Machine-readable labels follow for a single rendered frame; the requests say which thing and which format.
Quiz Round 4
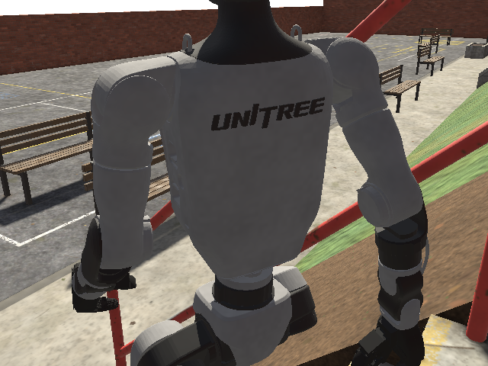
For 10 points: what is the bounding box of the humanoid robot torso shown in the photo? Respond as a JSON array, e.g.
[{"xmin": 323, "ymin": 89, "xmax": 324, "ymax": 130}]
[{"xmin": 159, "ymin": 24, "xmax": 333, "ymax": 366}]

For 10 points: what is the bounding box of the right robot hand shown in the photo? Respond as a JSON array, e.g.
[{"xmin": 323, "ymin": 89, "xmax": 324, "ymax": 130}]
[{"xmin": 351, "ymin": 314, "xmax": 425, "ymax": 366}]

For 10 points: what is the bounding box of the right robot upper arm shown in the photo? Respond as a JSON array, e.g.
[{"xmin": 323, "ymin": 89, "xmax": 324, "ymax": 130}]
[{"xmin": 304, "ymin": 37, "xmax": 423, "ymax": 227}]

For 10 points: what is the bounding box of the left robot upper arm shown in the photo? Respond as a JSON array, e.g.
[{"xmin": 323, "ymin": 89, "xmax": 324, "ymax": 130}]
[{"xmin": 91, "ymin": 56, "xmax": 176, "ymax": 269}]

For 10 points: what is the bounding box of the robot head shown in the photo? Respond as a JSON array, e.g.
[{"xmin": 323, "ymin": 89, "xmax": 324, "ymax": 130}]
[{"xmin": 180, "ymin": 0, "xmax": 312, "ymax": 65}]

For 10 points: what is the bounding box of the left robot hand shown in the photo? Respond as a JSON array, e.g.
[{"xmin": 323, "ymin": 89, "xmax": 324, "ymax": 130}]
[{"xmin": 72, "ymin": 262, "xmax": 136, "ymax": 313}]

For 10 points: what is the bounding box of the robot left forearm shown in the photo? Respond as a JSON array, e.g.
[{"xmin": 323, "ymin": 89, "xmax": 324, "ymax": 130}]
[{"xmin": 72, "ymin": 218, "xmax": 132, "ymax": 300}]

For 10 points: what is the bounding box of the robot right forearm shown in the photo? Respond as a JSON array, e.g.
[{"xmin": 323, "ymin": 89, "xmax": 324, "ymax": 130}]
[{"xmin": 374, "ymin": 189, "xmax": 428, "ymax": 330}]

